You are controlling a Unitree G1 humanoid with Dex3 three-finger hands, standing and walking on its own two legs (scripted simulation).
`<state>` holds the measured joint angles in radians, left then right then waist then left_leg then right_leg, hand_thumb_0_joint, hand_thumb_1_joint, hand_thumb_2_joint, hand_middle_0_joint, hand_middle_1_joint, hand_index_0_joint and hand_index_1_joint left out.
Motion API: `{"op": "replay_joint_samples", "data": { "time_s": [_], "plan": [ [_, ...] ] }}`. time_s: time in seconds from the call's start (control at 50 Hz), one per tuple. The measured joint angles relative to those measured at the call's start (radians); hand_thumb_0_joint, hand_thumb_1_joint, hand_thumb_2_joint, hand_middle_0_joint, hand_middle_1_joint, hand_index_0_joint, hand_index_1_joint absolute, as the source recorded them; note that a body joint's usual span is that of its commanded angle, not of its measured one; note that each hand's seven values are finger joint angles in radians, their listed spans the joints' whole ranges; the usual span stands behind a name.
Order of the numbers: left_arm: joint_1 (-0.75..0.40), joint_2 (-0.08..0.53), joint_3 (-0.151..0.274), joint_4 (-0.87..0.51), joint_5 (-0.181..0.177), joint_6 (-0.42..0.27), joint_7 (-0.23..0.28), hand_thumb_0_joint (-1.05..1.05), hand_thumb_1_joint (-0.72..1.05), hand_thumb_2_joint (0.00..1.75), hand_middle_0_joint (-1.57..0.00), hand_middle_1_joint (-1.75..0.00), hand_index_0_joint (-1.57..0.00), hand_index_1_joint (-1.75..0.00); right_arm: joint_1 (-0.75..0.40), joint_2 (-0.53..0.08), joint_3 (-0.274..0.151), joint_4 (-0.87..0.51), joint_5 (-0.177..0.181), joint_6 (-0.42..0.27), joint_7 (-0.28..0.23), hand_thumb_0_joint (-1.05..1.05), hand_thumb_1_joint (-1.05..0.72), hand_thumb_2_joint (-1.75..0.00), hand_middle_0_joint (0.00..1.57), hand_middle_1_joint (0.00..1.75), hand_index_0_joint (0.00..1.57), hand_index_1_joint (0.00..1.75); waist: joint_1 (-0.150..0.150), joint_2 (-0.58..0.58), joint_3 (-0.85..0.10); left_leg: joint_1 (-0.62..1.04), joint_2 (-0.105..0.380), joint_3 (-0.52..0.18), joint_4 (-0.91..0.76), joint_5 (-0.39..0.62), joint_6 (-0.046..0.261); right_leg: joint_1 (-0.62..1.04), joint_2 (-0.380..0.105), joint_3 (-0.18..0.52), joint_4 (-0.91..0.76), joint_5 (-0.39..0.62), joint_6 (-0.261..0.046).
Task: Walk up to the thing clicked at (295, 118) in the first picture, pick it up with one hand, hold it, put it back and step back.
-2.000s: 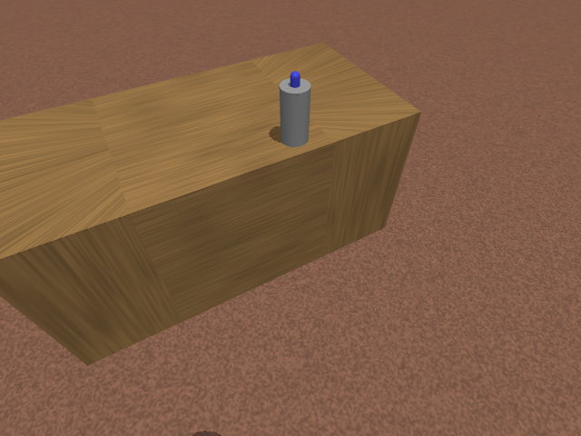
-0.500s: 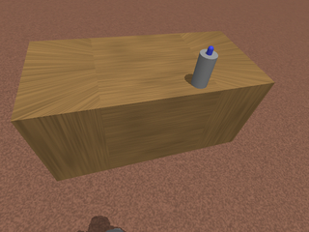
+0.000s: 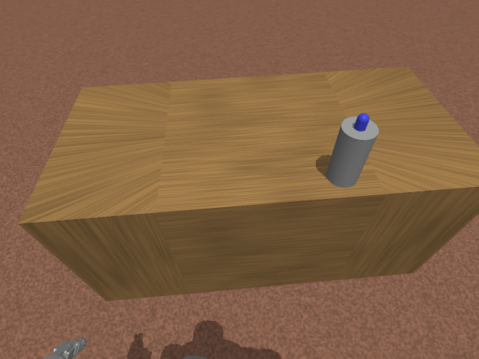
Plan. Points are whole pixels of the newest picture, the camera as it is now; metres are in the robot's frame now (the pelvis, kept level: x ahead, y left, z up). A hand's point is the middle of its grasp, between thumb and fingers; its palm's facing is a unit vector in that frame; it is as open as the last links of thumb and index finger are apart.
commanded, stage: walk up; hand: right
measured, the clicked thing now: (351, 148) +0.61 -0.23 -0.05
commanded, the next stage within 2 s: none
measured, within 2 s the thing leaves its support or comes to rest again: neither
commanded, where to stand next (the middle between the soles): +0.20 -0.06 m, yaw +8 degrees
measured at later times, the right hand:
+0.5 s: hand (442, 318) +0.24 -0.34 -0.11, palm faces -0.10 +0.88 -0.47, open 7.4 cm
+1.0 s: hand (435, 306) +0.28 -0.37 -0.16, palm faces -0.26 +0.89 -0.36, open 7.4 cm
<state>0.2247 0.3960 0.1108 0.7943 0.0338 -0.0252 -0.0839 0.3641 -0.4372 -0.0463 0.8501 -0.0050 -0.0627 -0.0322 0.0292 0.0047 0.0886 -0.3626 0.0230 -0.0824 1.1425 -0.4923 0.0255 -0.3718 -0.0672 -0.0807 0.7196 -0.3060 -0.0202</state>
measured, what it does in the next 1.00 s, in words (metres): walks ahead: left foot, then right foot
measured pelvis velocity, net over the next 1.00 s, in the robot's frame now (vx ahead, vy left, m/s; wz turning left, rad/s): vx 0.14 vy -0.11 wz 0.21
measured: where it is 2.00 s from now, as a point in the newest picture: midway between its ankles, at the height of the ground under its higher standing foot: outside the picture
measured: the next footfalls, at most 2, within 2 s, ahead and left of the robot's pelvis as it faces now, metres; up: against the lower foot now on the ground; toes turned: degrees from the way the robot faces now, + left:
left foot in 0.32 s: +0.24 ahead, +0.06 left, +0.00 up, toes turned +8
right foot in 0.60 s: +0.24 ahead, -0.21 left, +0.00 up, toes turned +9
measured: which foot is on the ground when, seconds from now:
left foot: up 0.00-0.30, down 0.32-0.64, up 0.66-0.98, down 1.00-1.00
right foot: down 0.00-0.34, up 0.36-0.58, down 0.60-1.00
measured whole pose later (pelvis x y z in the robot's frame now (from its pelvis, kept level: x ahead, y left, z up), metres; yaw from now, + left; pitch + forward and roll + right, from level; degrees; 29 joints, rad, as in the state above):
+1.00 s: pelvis +0.14 -0.11 -0.01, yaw +12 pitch -1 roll +1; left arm 0.30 0.47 0.07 0.83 0.03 -0.05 0.03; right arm 0.21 -0.44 -0.07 0.86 -0.03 0.04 0.04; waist 0.03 0.04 0.13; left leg -0.40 0.01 -0.02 0.76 -0.38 0.00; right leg -0.39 -0.16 -0.06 0.80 -0.38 0.04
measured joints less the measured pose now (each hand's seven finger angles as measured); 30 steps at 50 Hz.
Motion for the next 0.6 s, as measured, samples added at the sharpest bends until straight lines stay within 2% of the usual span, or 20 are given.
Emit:
{"op": "replay_joint_samples", "data": {
  "time_s": [0.04, 0.08, 0.2, 0.26, 0.3, 0.32, 0.34, 0.38, 0.42, 0.44, 0.48, 0.54, 0.6],
  "plan": [
    [0.021, -0.018, -0.013, -0.002, -0.006, 0.001, 0.007, 0.01, 0.91, 0.90, -0.21, -0.30, -0.20, -0.30, -0.024, -0.007, 0.003, -0.004, 0.007, -0.004, 0.006, 0.00, -0.90, -0.90, 0.20, 0.30, 0.21, 0.30, 0.009, 0.003, 0.000, -0.073, -0.004, 0.043, 0.061, 0.052, 0.010, 0.054, 0.007, -0.015, -0.064, 0.010, -0.009],
    [0.046, -0.029, -0.026, -0.002, -0.007, -0.004, 0.011, 0.01, 0.91, 0.90, -0.21, -0.30, -0.20, -0.30, -0.040, -0.014, 0.001, -0.020, 0.010, -0.013, 0.015, 0.00, -0.90, -0.90, 0.20, 0.30, 0.21, 0.30, 0.015, 0.009, 0.000, -0.125, 0.001, 0.068, 0.030, 0.106, 0.012, 0.100, 0.021, -0.031, -0.124, 0.019, -0.020],
    [0.118, -0.019, -0.034, -0.022, 0.003, -0.005, 0.020, 0.01, 0.90, 0.90, -0.21, -0.30, -0.20, -0.30, -0.075, 0.002, -0.003, -0.041, 0.008, -0.007, 0.033, 0.00, -0.90, -0.90, 0.20, 0.30, 0.20, 0.30, 0.035, -0.005, 0.021, -0.176, 0.010, 0.093, -0.228, 0.184, -0.009, 0.185, 0.071, -0.077, -0.189, -0.011, -0.053],
    [0.136, 0.000, -0.030, -0.039, 0.011, 0.012, 0.022, 0.01, 0.90, 0.90, -0.21, -0.30, -0.20, -0.30, -0.075, 0.025, 0.002, -0.045, 0.006, -0.007, 0.030, 0.00, -0.90, -0.90, 0.20, 0.30, 0.20, 0.30, 0.048, -0.036, 0.032, -0.142, 0.008, 0.134, -0.381, 0.239, -0.004, 0.202, 0.077, -0.099, -0.151, -0.067, -0.060],
    [0.147, 0.008, -0.032, -0.048, 0.010, 0.025, 0.024, 0.01, 0.90, 0.90, -0.21, -0.30, -0.20, -0.30, -0.063, 0.031, 0.003, -0.053, 0.002, -0.017, 0.022, 0.00, -0.90, -0.90, 0.20, 0.30, 0.20, 0.30, 0.048, -0.053, 0.034, -0.083, -0.009, 0.159, -0.498, 0.342, 0.011, 0.199, 0.070, -0.114, -0.076, -0.132, -0.059],
    [0.152, 0.010, -0.034, -0.050, 0.007, 0.031, 0.027, 0.01, 0.90, 0.90, -0.21, -0.30, -0.20, -0.30, -0.059, 0.030, 0.002, -0.057, -0.003, -0.024, 0.017, 0.00, -0.90, -0.90, 0.20, 0.30, 0.21, 0.30, 0.043, -0.061, 0.034, -0.056, -0.020, 0.164, -0.525, 0.338, 0.025, 0.182, 0.061, -0.117, -0.004, -0.169, -0.055],
    [0.143, 0.009, -0.034, -0.045, 0.002, 0.037, 0.032, 0.01, 0.90, 0.90, -0.21, -0.30, -0.20, -0.30, -0.065, 0.035, 0.000, -0.060, -0.010, -0.026, 0.009, 0.00, -0.90, -0.90, 0.20, 0.30, 0.21, 0.30, 0.034, -0.081, 0.045, -0.060, -0.037, 0.167, -0.496, 0.310, 0.029, 0.147, 0.045, -0.093, 0.095, -0.180, -0.043],
    [0.124, -0.001, -0.039, -0.039, -0.002, 0.058, 0.040, 0.01, 0.91, 0.90, -0.21, -0.30, -0.20, -0.30, -0.077, 0.037, 0.003, -0.074, -0.008, -0.019, -0.003, 0.00, -0.90, -0.90, 0.20, 0.30, 0.21, 0.30, 0.022, -0.091, 0.059, -0.071, -0.038, 0.167, -0.437, 0.271, 0.031, 0.054, 0.058, -0.014, 0.310, -0.229, -0.012],
    [0.116, -0.002, -0.050, -0.035, -0.001, 0.072, 0.042, 0.01, 0.91, 0.90, -0.21, -0.30, -0.20, -0.30, -0.097, 0.045, 0.007, -0.077, 0.002, -0.010, -0.007, 0.00, -0.90, -0.90, 0.20, 0.30, 0.21, 0.30, 0.011, -0.093, 0.066, -0.052, -0.021, 0.167, -0.434, 0.260, 0.028, -0.024, 0.058, 0.033, 0.453, -0.231, -0.003],
    [0.112, 0.001, -0.051, -0.030, -0.001, 0.075, 0.040, 0.01, 0.91, 0.90, -0.21, -0.30, -0.20, -0.30, -0.103, 0.052, 0.009, -0.079, 0.001, -0.007, -0.008, 0.00, -0.90, -0.90, 0.20, 0.30, 0.21, 0.30, 0.003, -0.097, 0.063, -0.040, -0.013, 0.163, -0.447, 0.263, 0.020, -0.051, 0.049, 0.052, 0.471, -0.223, -0.003],
    [0.103, 0.010, -0.049, -0.020, -0.005, 0.073, 0.036, 0.01, 0.91, 0.90, -0.21, -0.30, -0.20, -0.30, -0.102, 0.060, 0.016, -0.084, -0.003, -0.006, -0.003, 0.00, -0.90, -0.90, 0.20, 0.30, 0.21, 0.30, -0.014, -0.099, 0.048, -0.029, -0.001, 0.149, -0.471, 0.270, 0.005, -0.086, 0.021, 0.079, 0.434, -0.190, -0.005],
    [0.094, 0.016, -0.043, -0.003, -0.018, 0.051, 0.038, 0.01, 0.91, 0.90, -0.21, -0.30, -0.20, -0.30, -0.099, 0.049, 0.026, -0.077, -0.014, 0.001, 0.016, 0.00, -0.90, -0.90, 0.20, 0.30, 0.21, 0.30, -0.029, -0.081, 0.024, -0.035, 0.020, 0.123, -0.467, 0.262, -0.004, -0.074, -0.019, 0.096, 0.258, -0.152, 0.003],
    [0.090, 0.016, -0.040, 0.021, -0.024, 0.023, 0.051, 0.01, 0.91, 0.90, -0.21, -0.30, -0.20, -0.30, -0.103, 0.025, 0.024, -0.069, -0.021, 0.031, 0.034, 0.00, -0.90, -0.90, 0.20, 0.30, 0.21, 0.30, -0.042, -0.038, 0.003, -0.073, 0.042, 0.087, -0.399, 0.223, -0.008, -0.011, -0.022, 0.092, 0.071, -0.083, 0.015]
  ]
}}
